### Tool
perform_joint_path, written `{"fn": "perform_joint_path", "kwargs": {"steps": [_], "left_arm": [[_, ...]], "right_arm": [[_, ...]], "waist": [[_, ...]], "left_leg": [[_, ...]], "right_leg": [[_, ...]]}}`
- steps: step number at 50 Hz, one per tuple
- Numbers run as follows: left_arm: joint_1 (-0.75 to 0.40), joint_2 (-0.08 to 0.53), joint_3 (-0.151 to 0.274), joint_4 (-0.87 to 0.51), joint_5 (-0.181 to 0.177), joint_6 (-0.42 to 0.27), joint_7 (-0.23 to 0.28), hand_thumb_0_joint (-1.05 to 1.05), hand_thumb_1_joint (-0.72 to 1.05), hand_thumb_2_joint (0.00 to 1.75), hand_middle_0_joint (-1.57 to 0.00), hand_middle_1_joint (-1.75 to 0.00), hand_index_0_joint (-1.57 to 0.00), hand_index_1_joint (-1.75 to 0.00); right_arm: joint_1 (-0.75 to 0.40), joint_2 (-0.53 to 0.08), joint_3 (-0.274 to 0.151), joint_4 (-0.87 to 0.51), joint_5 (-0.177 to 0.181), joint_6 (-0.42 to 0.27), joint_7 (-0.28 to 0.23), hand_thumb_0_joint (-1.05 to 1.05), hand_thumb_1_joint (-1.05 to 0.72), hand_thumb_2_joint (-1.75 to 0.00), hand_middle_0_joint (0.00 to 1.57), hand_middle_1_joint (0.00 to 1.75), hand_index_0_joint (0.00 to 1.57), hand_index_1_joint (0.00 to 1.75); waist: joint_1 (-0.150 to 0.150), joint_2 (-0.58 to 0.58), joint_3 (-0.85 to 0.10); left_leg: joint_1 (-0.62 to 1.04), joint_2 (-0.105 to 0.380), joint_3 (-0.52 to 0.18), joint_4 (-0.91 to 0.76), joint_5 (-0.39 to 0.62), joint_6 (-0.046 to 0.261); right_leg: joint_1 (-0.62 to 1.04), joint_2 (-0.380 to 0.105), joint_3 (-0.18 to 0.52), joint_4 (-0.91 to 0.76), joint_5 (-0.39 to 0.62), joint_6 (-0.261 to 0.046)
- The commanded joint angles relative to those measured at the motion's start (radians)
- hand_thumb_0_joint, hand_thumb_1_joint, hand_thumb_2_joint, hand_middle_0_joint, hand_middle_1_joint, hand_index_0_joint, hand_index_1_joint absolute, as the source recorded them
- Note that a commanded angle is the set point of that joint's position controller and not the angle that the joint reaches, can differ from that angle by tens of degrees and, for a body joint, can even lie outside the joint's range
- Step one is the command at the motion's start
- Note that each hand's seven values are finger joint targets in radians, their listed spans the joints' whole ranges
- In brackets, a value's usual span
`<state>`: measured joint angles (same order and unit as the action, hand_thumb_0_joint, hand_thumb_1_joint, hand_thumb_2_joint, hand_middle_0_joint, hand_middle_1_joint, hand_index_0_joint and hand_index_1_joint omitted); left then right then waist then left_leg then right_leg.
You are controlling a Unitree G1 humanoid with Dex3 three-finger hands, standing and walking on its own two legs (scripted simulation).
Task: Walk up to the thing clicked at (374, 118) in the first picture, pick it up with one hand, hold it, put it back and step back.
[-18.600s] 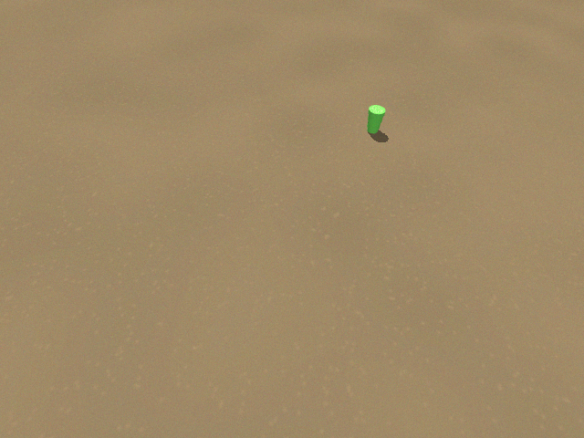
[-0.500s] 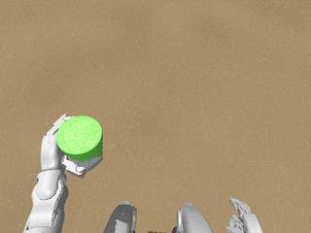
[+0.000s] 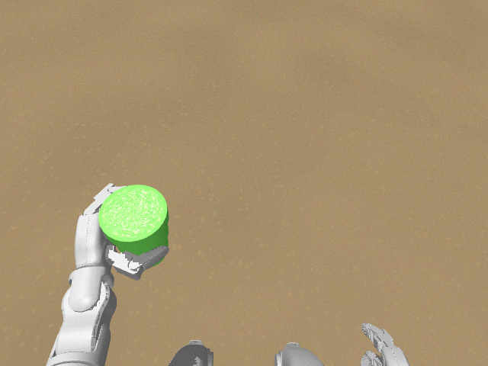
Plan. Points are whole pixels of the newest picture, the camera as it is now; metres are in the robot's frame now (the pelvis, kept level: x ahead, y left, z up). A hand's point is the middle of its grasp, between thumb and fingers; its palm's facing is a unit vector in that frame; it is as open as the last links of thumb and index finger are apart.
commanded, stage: lift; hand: left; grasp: from the side
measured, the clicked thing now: (142, 233) +0.32 +0.18 +0.01
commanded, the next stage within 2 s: hold in 0.32 s
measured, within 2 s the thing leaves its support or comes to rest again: neither
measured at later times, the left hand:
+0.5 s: hand (134, 222) +0.32 +0.18 +0.05, palm faces +0.17 -0.98 -0.03, open 11.2 cm
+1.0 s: hand (134, 223) +0.31 +0.17 +0.07, palm faces +0.17 -0.99 -0.03, open 11.2 cm
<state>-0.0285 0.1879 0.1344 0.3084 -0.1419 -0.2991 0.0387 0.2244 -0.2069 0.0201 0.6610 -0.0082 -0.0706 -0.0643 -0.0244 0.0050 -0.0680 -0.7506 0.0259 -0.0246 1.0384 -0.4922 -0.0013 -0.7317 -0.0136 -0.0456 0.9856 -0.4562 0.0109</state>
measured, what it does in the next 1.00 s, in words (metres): stands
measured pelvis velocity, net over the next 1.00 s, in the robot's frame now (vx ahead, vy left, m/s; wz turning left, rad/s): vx -0.01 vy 0.00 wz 0.00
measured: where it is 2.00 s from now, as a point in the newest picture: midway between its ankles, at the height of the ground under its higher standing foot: outside the picture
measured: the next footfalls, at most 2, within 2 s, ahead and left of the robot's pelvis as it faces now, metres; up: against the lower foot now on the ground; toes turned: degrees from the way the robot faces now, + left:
none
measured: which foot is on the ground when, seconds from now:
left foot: down 0.00-1.00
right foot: down 0.00-1.00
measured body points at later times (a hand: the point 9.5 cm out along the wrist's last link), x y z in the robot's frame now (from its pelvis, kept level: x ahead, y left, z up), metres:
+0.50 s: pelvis +0.00 +0.00 +0.02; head +0.06 +0.01 +0.46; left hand +0.31 +0.23 +0.05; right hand +0.13 -0.24 -0.09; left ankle +0.01 +0.12 -0.67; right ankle +0.02 -0.13 -0.67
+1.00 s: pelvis -0.01 +0.00 +0.03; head +0.03 +0.01 +0.47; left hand +0.30 +0.22 +0.07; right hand +0.13 -0.24 -0.08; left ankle +0.01 +0.12 -0.67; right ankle +0.02 -0.13 -0.67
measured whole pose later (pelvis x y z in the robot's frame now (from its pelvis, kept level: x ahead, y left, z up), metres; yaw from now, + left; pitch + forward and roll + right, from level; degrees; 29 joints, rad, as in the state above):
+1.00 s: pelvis -0.01 +0.00 +0.03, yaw +0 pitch +5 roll -1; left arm -0.07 0.17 0.13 0.36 -0.13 -0.31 0.03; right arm 0.22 -0.20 0.02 0.69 -0.01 -0.07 -0.05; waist -0.02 0.01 -0.01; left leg -0.55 0.02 -0.01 0.87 -0.41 0.00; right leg -0.53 -0.01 -0.04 0.82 -0.38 0.01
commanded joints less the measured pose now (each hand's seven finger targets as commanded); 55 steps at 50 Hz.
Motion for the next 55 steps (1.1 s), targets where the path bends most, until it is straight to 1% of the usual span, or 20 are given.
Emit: {"fn": "perform_joint_path", "kwargs": {"steps": [1,4,7,8,20,22,23,24,25,27,29,39,43,45,46,48,50,52,53,55], "left_arm": [[-0.349,0.143,0.075,-0.367,-0.037,-0.147,-0.002,0.0,-0.02,1.19,-1.1,-1.28,-1.12,-1.29],[-0.323,0.12,0.073,-0.33,-0.046,-0.139,-0.005,0.0,-0.01,1.2,-1.1,-1.29,-1.12,-1.29],[-0.343,0.142,0.082,-0.34,-0.039,-0.141,-0.004,0.0,-0.01,1.19,-1.11,-1.29,-1.13,-1.3],[-0.332,0.117,0.058,-0.321,-0.04,-0.143,-0.008,0.0,-0.01,1.2,-1.11,-1.29,-1.13,-1.3],[-0.376,0.13,0.077,-0.324,-0.042,-0.156,-0.013,0.0,0.01,1.22,-1.15,-1.32,-1.16,-1.33],[-0.378,0.125,0.073,-0.335,-0.044,-0.157,-0.013,0.0,-0.01,1.14,-1.14,-1.3,-1.16,-1.3],[-0.359,0.123,0.077,-0.312,-0.043,-0.151,-0.009,0.0,-0.02,1.12,-1.14,-1.3,-1.16,-1.3],[-0.389,0.116,0.061,-0.337,-0.04,-0.155,-0.007,0.0,-0.01,1.13,-1.14,-1.3,-1.16,-1.3],[-0.369,0.123,0.076,-0.319,-0.037,-0.154,-0.005,0.0,-0.01,1.13,-1.14,-1.3,-1.16,-1.3],[-0.38,0.119,0.064,-0.332,-0.034,-0.16,-0.005,0.0,-0.01,1.12,-1.13,-1.28,-1.14,-1.28],[-0.357,0.105,0.048,-0.297,-0.03,-0.151,-0.007,0.0,0.0,1.13,-1.13,-1.29,-1.15,-1.29],[-0.398,0.101,0.043,-0.312,-0.029,-0.146,-0.003,0.0,0.04,1.14,-1.15,-1.31,-1.17,-1.3],[-0.433,0.129,0.068,-0.32,-0.024,-0.15,-0.002,0.0,0.06,1.14,-1.13,-1.29,-1.15,-1.29],[-0.435,0.107,0.045,-0.309,-0.026,-0.151,-0.007,0.0,0.06,1.15,-1.15,-1.31,-1.17,-1.31],[-0.433,0.115,0.061,-0.323,-0.028,-0.151,-0.005,0.0,0.09,1.16,-1.15,-1.31,-1.17,-1.31],[-0.426,0.132,0.077,-0.309,-0.032,-0.15,-0.007,0.0,0.06,1.16,-1.15,-1.31,-1.17,-1.31],[-0.414,0.105,0.058,-0.303,-0.033,-0.149,-0.007,0.0,0.05,1.17,-1.15,-1.32,-1.17,-1.32],[-0.384,0.112,0.072,-0.257,-0.031,-0.145,-0.006,0.0,0.04,1.17,-1.15,-1.32,-1.17,-1.32],[-0.384,0.076,0.035,-0.244,-0.031,-0.141,-0.01,0.0,0.07,1.17,-1.15,-1.32,-1.17,-1.32],[-0.42,0.104,0.051,-0.291,-0.028,-0.152,-0.006,0.0,0.04,1.18,-1.15,-1.33,-1.17,-1.33]], "right_arm": [[-0.002,-0.129,-0.052,-0.109,0.0,-0.038,-0.006,0.0,-0.9,-0.9,0.2,0.3,0.2,0.3],[0.011,-0.13,-0.052,-0.104,-0.002,-0.034,-0.006,0.0,-0.9,-0.9,0.2,0.3,0.2,0.3],[0.01,-0.13,-0.055,-0.095,-0.004,-0.029,-0.008,0.0,-0.9,-0.9,0.2,0.3,0.2,0.3],[0.008,-0.127,-0.054,-0.091,-0.004,-0.029,-0.008,0.0,-0.9,-0.9,0.2,0.3,0.2,0.3],[0.009,-0.137,-0.063,-0.084,-0.004,-0.025,0.003,0.0,-0.91,-0.9,0.2,0.3,0.2,0.3],[0.004,-0.134,-0.062,-0.088,-0.006,-0.024,0.005,0.0,-0.92,-0.9,0.2,0.3,0.2,0.3],[-0.003,-0.134,-0.062,-0.091,-0.001,-0.023,0.004,0.0,-0.92,-0.9,0.2,0.3,0.2,0.3],[-0.007,-0.129,-0.059,-0.094,-0.002,-0.023,0.003,0.0,-0.92,-0.9,0.2,0.3,0.2,0.3],[0.001,-0.132,-0.061,-0.084,-0.005,-0.023,0.003,0.0,-0.92,-0.9,0.2,0.3,0.2,0.3],[-0.013,-0.129,-0.059,-0.092,-0.005,-0.025,0.007,0.0,-0.91,-0.9,0.2,0.3,0.2,0.3],[0.0,-0.137,-0.064,-0.084,-0.007,-0.024,0.006,0.0,-0.91,-0.9,0.2,0.3,0.2,0.3],[-0.023,-0.126,-0.056,-0.09,-0.003,-0.032,0.009,0.0,-0.91,-0.9,0.2,0.3,0.2,0.3],[-0.037,-0.12,-0.052,-0.098,0.0,-0.037,0.01,0.0,-0.9,-0.9,0.2,0.3,0.2,0.3],[-0.041,-0.121,-0.051,-0.097,-0.001,-0.039,0.01,0.0,-0.91,-0.9,0.2,0.3,0.2,0.3],[-0.046,-0.122,-0.052,-0.103,-0.001,-0.043,0.01,0.0,-0.9,-0.9,0.2,0.3,0.2,0.3],[-0.043,-0.119,-0.048,-0.095,0.003,-0.04,0.009,0.0,-0.91,-0.9,0.2,0.3,0.2,0.3],[-0.053,-0.118,-0.048,-0.104,0.004,-0.046,0.011,0.0,-0.91,-0.9,0.2,0.3,0.2,0.3],[-0.036,-0.121,-0.052,-0.086,0.001,-0.043,0.012,0.0,-0.9,-0.9,0.2,0.3,0.2,0.3],[-0.033,-0.124,-0.055,-0.087,0.001,-0.043,0.011,0.0,-0.9,-0.9,0.2,0.3,0.2,0.3],[-0.042,-0.115,-0.05,-0.096,0.0,-0.047,0.014,0.0,-0.91,-0.9,0.2,0.3,0.2,0.3]], "waist": [[0.002,0.095,-0.366],[-0.003,0.074,-0.379],[0.0,0.063,-0.353],[-0.011,0.063,-0.349],[0.002,0.073,-0.345],[-0.001,0.084,-0.338],[0.009,0.071,-0.32],[-0.001,0.07,-0.316],[0.002,0.072,-0.326],[-0.003,0.067,-0.301],[-0.009,0.08,-0.306],[-0.001,0.058,-0.282],[0.001,0.054,-0.27],[-0.01,0.063,-0.263],[0.002,0.056,-0.275],[0.011,0.057,-0.277],[0.009,0.049,-0.273],[0.004,0.053,-0.272],[-0.009,0.036,-0.259],[0.004,0.054,-0.273]], "left_leg": [[0.254,-0.022,-0.014,-0.183,0.297,-0.003],[0.266,-0.021,-0.014,-0.184,0.353,-0.002],[0.258,-0.023,0.001,-0.188,0.338,0.003],[0.265,-0.022,0.0,-0.188,0.354,0.002],[0.339,-0.015,-0.011,-0.24,0.393,-0.008],[0.331,-0.018,-0.008,-0.244,0.385,-0.008],[0.325,-0.019,-0.007,-0.252,0.366,-0.005],[0.327,-0.019,-0.002,-0.255,0.344,-0.003],[0.336,-0.016,-0.007,-0.259,0.346,-0.007],[0.33,-0.017,-0.007,-0.269,0.319,-0.006],[0.354,-0.012,-0.009,-0.272,0.352,-0.011],[0.344,-0.019,-0.002,-0.305,0.275,-0.004],[0.336,-0.023,0.007,-0.311,0.245,0.0],[0.348,-0.023,0.007,-0.315,0.234,0.001],[0.343,-0.023,0.005,-0.318,0.228,0.0],[0.344,-0.026,0.01,-0.319,0.235,0.002],[0.349,-0.023,0.007,-0.326,0.241,0.0],[0.352,-0.021,0.005,-0.317,0.261,-0.001],[0.345,-0.023,0.009,-0.318,0.269,0.0],[0.344,-0.025,0.012,-0.31,0.287,0.0]], "right_leg": [[0.194,0.028,0.0,-0.134,0.296,-0.028],[0.224,0.03,-0.001,-0.14,0.347,-0.028],[0.248,0.025,0.012,-0.166,0.359,-0.022],[0.249,0.026,0.009,-0.164,0.374,-0.022],[0.276,0.031,-0.003,-0.186,0.369,-0.029],[0.286,0.031,0.0,-0.192,0.37,-0.028],[0.29,0.03,-0.001,-0.2,0.355,-0.026],[0.287,0.029,0.003,-0.209,0.344,-0.025],[0.285,0.031,-0.002,-0.205,0.335,-0.028],[0.283,0.031,-0.002,-0.214,0.317,-0.025],[0.271,0.032,-0.005,-0.212,0.335,-0.028],[0.312,0.028,-0.001,-0.255,0.286,-0.024],[0.321,0.023,0.006,-0.269,0.269,-0.02],[0.31,0.023,0.006,-0.277,0.26,-0.02],[0.322,0.024,0.003,-0.277,0.254,-0.021],[0.34,0.02,0.008,-0.287,0.26,-0.02],[0.339,0.024,0.004,-0.283,0.263,-0.021],[0.323,0.025,0.003,-0.28,0.277,-0.02],[0.327,0.023,0.004,-0.282,0.293,-0.019],[0.347,0.02,0.009,-0.278,0.312,-0.018]]}}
